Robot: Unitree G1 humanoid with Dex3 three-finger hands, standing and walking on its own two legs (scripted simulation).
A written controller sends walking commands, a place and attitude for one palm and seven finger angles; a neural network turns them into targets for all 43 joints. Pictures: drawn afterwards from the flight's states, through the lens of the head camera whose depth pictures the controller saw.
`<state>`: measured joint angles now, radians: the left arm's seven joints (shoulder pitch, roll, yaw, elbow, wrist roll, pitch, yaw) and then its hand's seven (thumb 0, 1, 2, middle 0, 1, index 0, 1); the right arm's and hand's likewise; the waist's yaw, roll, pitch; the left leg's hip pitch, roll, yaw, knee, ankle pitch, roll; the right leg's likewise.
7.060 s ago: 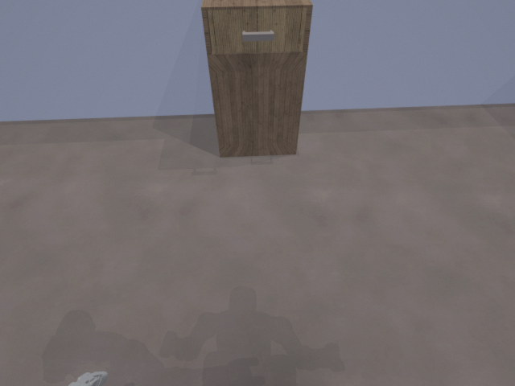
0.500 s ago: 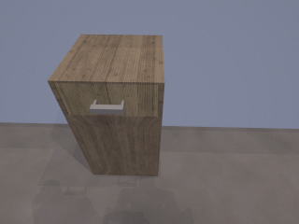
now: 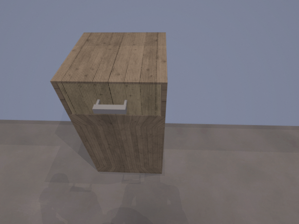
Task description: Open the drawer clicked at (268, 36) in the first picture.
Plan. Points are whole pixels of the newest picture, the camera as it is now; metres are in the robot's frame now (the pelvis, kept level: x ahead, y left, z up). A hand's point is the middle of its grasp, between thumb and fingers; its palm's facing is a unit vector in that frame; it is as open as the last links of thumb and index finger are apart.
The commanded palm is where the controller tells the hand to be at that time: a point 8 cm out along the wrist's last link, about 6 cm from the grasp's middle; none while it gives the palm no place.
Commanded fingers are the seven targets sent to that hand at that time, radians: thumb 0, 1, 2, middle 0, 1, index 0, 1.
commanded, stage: look again from close up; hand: left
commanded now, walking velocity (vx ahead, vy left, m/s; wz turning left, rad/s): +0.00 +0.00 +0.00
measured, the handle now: (111, 105) +0.57 +0.20 -0.05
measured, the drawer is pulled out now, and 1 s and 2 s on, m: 0.00 0.00 0.00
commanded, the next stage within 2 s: raise the hand with hooked fingers in 0.28 s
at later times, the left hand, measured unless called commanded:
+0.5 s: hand out of the picture +0.13 +0.18 -0.11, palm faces -0.05 -0.88 -0.47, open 7.3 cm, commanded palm +0.13 +0.21 -0.05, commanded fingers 0.00 0.74 0.83 -0.21 -0.41 -0.21 -0.41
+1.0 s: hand (76, 194) +0.21 +0.22 -0.04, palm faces +0.10 -0.06 -0.99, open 9.7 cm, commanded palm +0.19 +0.22 +0.02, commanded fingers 0.00 0.15 0.58 -0.25 -0.78 -0.25 -0.78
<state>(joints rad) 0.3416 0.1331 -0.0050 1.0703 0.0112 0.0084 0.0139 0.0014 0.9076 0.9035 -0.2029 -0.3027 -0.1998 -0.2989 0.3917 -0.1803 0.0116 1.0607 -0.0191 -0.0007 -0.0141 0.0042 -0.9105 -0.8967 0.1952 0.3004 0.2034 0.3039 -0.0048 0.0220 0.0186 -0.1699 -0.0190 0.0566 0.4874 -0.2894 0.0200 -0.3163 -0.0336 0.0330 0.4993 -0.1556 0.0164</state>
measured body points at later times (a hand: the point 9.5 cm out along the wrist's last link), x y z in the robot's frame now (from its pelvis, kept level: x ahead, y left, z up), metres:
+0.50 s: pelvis +0.03 -0.02 +0.00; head +0.03 -0.04 +0.45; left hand +0.13 +0.23 -0.08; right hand +0.08 -0.25 -0.15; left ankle -0.01 +0.11 -0.74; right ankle +0.07 -0.13 -0.74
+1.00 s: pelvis +0.03 -0.03 -0.06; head +0.07 -0.05 +0.39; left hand +0.20 +0.22 +0.01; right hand +0.31 -0.20 -0.13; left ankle -0.01 +0.11 -0.74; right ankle +0.07 -0.13 -0.74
